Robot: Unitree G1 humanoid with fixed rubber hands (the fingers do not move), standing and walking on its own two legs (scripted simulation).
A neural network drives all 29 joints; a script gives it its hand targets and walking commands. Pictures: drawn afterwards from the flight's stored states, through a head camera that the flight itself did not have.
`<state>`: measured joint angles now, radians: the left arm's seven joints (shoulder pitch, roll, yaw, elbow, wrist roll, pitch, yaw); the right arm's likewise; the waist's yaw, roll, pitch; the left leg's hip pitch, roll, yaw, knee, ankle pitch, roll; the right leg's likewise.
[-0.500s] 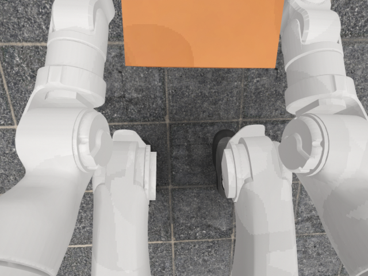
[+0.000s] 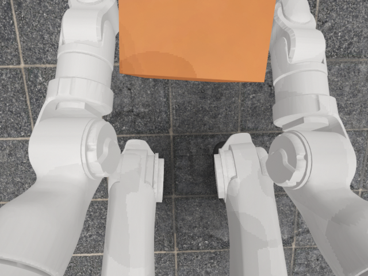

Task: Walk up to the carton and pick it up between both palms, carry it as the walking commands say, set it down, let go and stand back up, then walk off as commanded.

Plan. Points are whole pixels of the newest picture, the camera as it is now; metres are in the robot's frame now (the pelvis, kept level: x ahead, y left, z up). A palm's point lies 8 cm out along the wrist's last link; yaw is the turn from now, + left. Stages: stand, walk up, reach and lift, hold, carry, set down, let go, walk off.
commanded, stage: reach and lift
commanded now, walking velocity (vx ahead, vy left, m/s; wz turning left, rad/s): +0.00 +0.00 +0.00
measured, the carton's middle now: (189, 3) +0.56 -0.02 -0.19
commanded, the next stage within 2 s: none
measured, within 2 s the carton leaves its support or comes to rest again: neither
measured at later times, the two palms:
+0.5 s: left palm out of the picture +0.56 +0.12 -0.07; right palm out of the picture +0.53 -0.16 -0.07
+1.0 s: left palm out of the picture +0.54 +0.12 +0.01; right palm out of the picture +0.51 -0.16 +0.01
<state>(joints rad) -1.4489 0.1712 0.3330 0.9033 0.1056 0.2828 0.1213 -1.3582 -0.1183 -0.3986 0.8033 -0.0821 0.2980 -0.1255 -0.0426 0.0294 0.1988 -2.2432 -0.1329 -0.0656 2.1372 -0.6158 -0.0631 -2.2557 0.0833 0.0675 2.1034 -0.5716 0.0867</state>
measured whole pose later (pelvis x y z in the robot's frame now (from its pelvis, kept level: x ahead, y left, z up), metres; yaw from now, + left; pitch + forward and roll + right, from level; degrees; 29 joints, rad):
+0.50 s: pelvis +0.00 +0.00 +0.05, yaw +0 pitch +46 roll -1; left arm -1.34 0.11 0.40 0.78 0.17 0.34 0.08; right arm -1.27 -0.05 -0.47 0.68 -0.16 0.37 -0.09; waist -0.04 0.02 0.06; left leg -2.18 -0.13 -0.08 1.96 -0.59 -0.07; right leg -2.20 0.10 0.08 1.93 -0.54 0.08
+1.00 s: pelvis +0.00 +0.00 +0.10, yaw +0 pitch +45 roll -1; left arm -1.25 0.06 0.44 0.78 0.22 0.36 0.06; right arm -1.17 0.00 -0.51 0.66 -0.20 0.39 -0.06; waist -0.04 0.02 -0.04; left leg -2.03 -0.15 -0.10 1.79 -0.54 -0.06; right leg -2.04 0.10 0.09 1.76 -0.50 0.08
